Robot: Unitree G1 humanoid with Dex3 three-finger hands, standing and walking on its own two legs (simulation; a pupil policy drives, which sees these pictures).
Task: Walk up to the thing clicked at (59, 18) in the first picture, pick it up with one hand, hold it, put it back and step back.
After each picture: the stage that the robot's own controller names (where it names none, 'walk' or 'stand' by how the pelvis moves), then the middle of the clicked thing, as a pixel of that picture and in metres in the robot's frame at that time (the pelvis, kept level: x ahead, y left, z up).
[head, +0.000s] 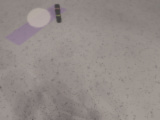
stand; (58, 13) +1.91 +0.27 -0.66
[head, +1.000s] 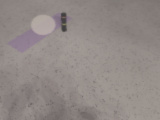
walk; (64, 22) +1.80 +0.12 -0.64
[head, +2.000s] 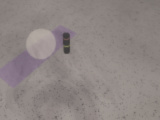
walk; (66, 43) +1.24 +0.09 -0.65
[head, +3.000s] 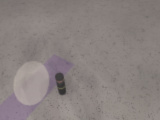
walk; (60, 84) +0.77 +0.17 -0.64
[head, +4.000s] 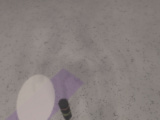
walk; (65, 110) +0.50 +0.19 -0.64
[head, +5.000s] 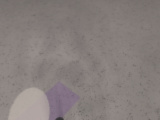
stand; out of the picture +0.41 +0.16 -0.65
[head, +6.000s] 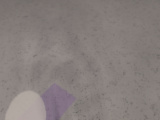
stand; out of the picture +0.40 +0.18 -0.66
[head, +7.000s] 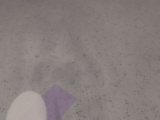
stand; out of the picture +0.40 +0.19 -0.66
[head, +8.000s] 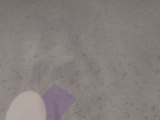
stand; out of the picture +0.40 +0.19 -0.66
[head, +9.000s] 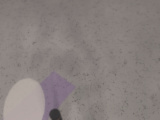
go down; (57, 119) +0.41 +0.18 -0.65
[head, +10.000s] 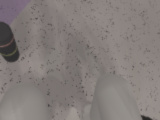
go down; (6, 45) +0.48 +0.24 -0.23
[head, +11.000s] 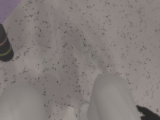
close in; out of the picture +0.47 +0.25 -0.23
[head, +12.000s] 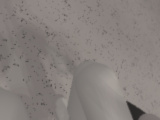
close in; out of the picture +0.45 +0.29 -0.16
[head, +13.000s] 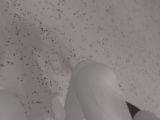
lift; out of the picture +0.44 +0.29 -0.16
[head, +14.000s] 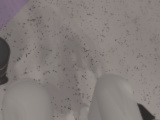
lift; out of the picture +0.35 +0.26 -0.07
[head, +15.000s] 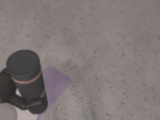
hold; (32, 88) +0.31 +0.15 +0.07
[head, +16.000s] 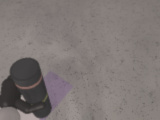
hold; (35, 93) +0.31 +0.16 +0.04
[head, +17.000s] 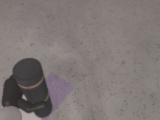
hold; (36, 92) +0.31 +0.15 +0.04
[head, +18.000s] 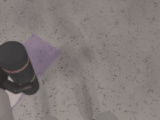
crouch; (22, 73) +0.38 +0.18 -0.02
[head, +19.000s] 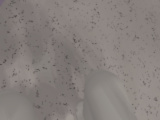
lower; out of the picture +0.47 +0.26 -0.07
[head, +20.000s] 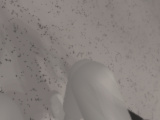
lower; out of the picture +0.44 +0.30 -0.16
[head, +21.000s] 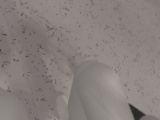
lower; out of the picture +0.43 +0.29 -0.16
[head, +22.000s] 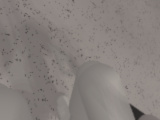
lower; out of the picture +0.42 +0.29 -0.16
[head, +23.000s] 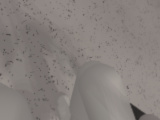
lower; out of the picture +0.41 +0.29 -0.16
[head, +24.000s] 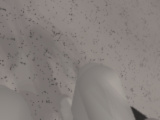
open; out of the picture +0.43 +0.27 -0.17
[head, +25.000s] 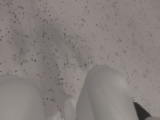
stand; out of the picture +0.42 +0.26 -0.18
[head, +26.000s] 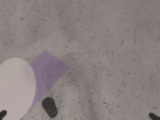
stand; (50, 108) +0.40 +0.17 -0.52
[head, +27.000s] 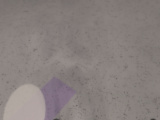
stand; out of the picture +0.39 +0.18 -0.60
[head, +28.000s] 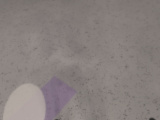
stand; out of the picture +0.38 +0.17 -0.60
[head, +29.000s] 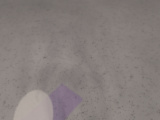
stand; out of the picture +0.40 +0.15 -0.65
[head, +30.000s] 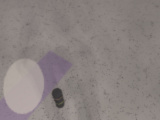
walk; (58, 98) +0.49 +0.15 -0.63
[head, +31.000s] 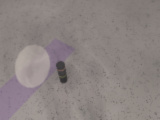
walk; (62, 73) +0.77 +0.18 -0.63
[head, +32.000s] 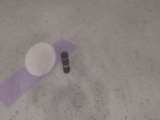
stand; (65, 63) +1.02 +0.18 -0.64
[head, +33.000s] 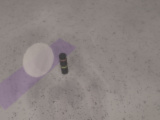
stand; (63, 64) +1.01 +0.17 -0.66
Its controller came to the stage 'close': yes
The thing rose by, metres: 0.68
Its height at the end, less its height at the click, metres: +0.00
